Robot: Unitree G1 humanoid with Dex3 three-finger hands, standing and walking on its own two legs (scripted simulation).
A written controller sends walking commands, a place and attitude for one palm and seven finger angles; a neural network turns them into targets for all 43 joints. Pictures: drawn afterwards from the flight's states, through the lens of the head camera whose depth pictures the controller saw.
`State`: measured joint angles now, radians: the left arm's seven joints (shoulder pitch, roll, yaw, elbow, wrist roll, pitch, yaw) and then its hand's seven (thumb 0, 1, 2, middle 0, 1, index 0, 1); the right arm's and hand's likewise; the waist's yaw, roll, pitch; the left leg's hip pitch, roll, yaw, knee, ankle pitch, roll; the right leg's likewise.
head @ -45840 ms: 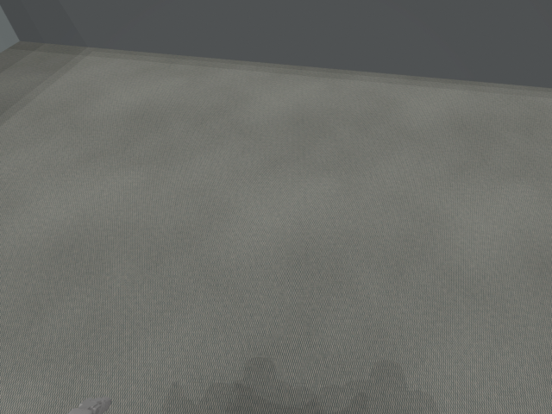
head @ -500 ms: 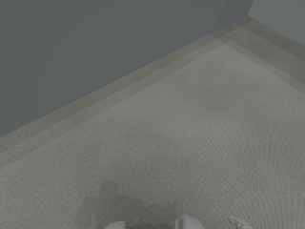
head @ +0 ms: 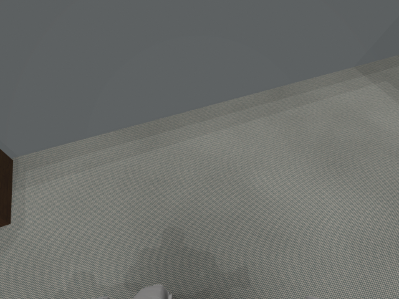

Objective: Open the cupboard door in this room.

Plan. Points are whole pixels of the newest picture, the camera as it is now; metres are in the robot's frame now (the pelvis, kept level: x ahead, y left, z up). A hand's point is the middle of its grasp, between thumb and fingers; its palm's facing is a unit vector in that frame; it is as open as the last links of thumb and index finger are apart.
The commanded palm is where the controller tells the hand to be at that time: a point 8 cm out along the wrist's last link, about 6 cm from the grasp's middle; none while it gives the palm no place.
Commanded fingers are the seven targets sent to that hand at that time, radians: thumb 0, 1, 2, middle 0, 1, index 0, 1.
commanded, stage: turn to face it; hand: left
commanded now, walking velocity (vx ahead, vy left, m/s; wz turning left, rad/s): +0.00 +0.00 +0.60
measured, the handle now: out of the picture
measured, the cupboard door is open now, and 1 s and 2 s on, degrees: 44 44 44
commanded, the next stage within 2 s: take the last steps up to it in 1.88 s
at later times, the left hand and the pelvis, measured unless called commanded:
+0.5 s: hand out of the picture +0.06 +0.20 -0.15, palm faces +0.28 -0.91 -0.30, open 7.4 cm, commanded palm none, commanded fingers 0.00 0.90 0.90 -0.20 -0.30 -0.20 -0.30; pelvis +0.00 -0.03 +0.00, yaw +17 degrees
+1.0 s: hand out of the picture -0.08 +0.21 -0.17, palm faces +0.59 -0.76 -0.27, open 7.4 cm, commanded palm none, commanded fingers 0.00 0.90 0.90 -0.20 -0.30 -0.20 -0.30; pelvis -0.01 -0.01 +0.00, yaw +36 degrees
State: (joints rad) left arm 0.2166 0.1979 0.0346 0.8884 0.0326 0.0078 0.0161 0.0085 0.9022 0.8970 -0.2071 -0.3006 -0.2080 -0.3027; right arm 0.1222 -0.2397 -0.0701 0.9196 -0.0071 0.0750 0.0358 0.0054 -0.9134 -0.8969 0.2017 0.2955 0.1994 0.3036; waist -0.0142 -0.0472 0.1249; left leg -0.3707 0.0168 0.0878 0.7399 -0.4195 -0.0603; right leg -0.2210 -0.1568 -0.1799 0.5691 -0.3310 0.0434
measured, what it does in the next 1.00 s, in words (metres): steps on the spot, turning left: left foot, then right foot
